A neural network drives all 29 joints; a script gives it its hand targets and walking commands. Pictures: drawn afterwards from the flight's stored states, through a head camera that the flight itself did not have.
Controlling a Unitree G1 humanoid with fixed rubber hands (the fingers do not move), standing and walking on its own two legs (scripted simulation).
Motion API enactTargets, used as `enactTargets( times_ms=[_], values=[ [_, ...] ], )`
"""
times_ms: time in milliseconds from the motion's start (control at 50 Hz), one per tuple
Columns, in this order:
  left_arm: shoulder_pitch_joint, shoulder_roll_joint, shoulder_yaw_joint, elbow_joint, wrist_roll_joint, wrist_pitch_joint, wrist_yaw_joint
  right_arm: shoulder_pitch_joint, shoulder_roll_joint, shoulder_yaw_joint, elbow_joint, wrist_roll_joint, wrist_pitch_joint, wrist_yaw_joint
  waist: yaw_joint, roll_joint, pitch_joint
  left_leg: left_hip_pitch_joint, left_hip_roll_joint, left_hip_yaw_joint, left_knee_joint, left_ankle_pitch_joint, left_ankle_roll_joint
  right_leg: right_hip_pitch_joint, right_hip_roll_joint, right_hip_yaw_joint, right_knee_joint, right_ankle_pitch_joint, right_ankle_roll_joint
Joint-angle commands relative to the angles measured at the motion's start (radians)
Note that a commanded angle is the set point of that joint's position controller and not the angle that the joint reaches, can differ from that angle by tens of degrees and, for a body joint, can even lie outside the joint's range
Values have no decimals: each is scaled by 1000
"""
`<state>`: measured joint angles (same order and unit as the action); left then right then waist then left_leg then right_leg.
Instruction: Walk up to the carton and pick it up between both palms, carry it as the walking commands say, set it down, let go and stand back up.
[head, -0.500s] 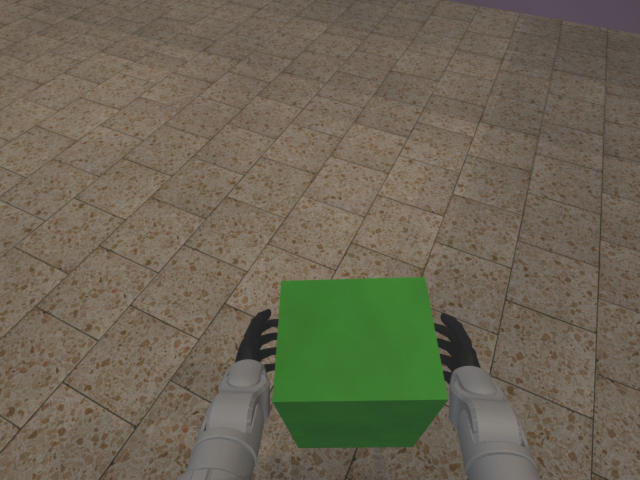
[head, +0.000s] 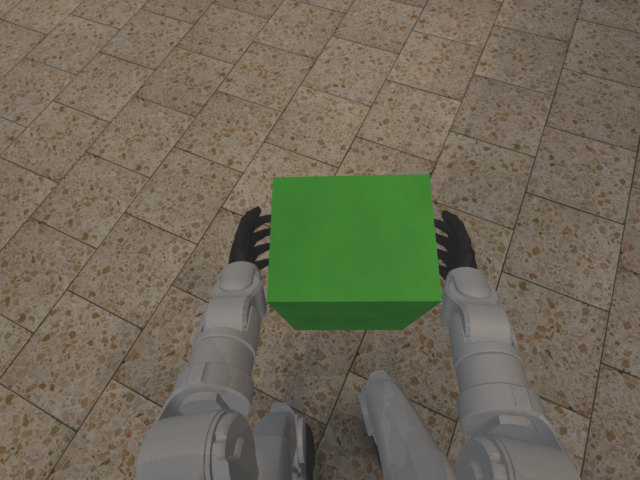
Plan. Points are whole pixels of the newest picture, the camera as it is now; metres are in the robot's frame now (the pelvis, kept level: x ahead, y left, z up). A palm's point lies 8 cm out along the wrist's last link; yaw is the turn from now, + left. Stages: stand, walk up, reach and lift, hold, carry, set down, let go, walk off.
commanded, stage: set down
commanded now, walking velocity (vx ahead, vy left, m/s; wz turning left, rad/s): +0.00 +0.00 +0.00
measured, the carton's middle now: (349, 267) +0.39 -0.07 -0.11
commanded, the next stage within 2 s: none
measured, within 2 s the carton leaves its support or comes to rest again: neither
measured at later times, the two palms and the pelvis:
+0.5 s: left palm (257, 265) +0.43 +0.07 -0.13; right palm (438, 272) +0.37 -0.21 -0.13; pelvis +0.02 +0.01 -0.06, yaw +0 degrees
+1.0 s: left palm (272, 268) +0.45 +0.05 -0.22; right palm (429, 274) +0.39 -0.22 -0.22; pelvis -0.01 +0.01 -0.14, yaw +2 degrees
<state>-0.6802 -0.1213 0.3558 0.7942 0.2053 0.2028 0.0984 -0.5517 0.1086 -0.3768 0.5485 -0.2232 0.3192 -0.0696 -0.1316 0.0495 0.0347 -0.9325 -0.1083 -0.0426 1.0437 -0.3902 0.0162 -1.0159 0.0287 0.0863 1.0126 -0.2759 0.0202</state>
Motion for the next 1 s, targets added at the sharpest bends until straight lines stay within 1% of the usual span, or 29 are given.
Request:
enactTargets(
  times_ms=[0, 40, 80, 180, 280, 360, 440, 540, 680, 820, 980],
  values=[
    [-616, -950, -482, -24, -89, -37, -271, -750, 1019, 609, -97, 122, -59, 158, 11, -116, -885, -25, -80, -15, -54, -51, 30, 614, 55, 48, -132, -98, 19],
    [-620, -960, -486, -20, -95, -36, -272, -763, 1021, 617, -101, 125, -59, 155, 14, -110, -908, -52, -81, -13, -35, -47, 28, 599, 59, 44, -107, -83, 21],
    [-622, -971, -492, -17, -100, -33, -269, -770, 1017, 619, -102, 126, -61, 157, 10, -103, -922, -73, -83, -12, -20, -48, 26, 569, 67, 32, -80, -65, 21],
    [-619, -1000, -521, -22, -110, -33, -251, -751, 981, 599, -97, 122, -73, 167, -21, -69, -951, -118, -89, -13, 14, -32, 18, 482, 91, -13, 5, 31, 18],
    [-586, -1025, -554, -38, -115, -43, -213, -718, 927, 581, -92, 129, -98, 185, -48, -24, -1009, -123, -95, -20, 66, 55, 2, 376, 114, -59, 103, 164, 8],
    [-559, -1025, -578, -57, -116, -57, -174, -698, 886, 581, -95, 146, -120, 198, -49, -9, -1060, -124, -101, -25, 110, 136, -11, 306, 123, -77, 165, 241, 8],
    [-558, -1012, -600, -90, -120, -71, -138, -692, 849, 585, -102, 170, -136, 206, -44, -1, -1102, -126, -108, -26, 148, 182, -21, 246, 127, -87, 218, 279, 14],
    [-585, -994, -623, -116, -132, -77, -102, -713, 788, 580, -105, 193, -150, 209, -49, 15, -1132, -125, -110, -31, 193, 205, -35, 151, 131, -104, 278, 281, 18],
    [-666, -975, -629, -118, -148, -71, -75, -773, 721, 543, -95, 198, -155, 202, -76, 25, -1166, -161, -112, -31, 256, 178, -51, 43, 132, -127, 347, 245, 22],
    [-754, -949, -587, -82, -148, -52, -74, -863, 707, 503, -80, 193, -138, 195, -80, 16, -1192, -252, -120, -8, 321, 101, -48, -8, 130, -139, 399, 193, 29],
    [-852, -909, -536, -46, -155, -36, -87, -978, 728, 501, -81, 201, -114, 183, -65, -17, -1221, -395, -131, 23, 403, 23, -33, -15, 126, -138, 448, 158, 41]
  ],
)
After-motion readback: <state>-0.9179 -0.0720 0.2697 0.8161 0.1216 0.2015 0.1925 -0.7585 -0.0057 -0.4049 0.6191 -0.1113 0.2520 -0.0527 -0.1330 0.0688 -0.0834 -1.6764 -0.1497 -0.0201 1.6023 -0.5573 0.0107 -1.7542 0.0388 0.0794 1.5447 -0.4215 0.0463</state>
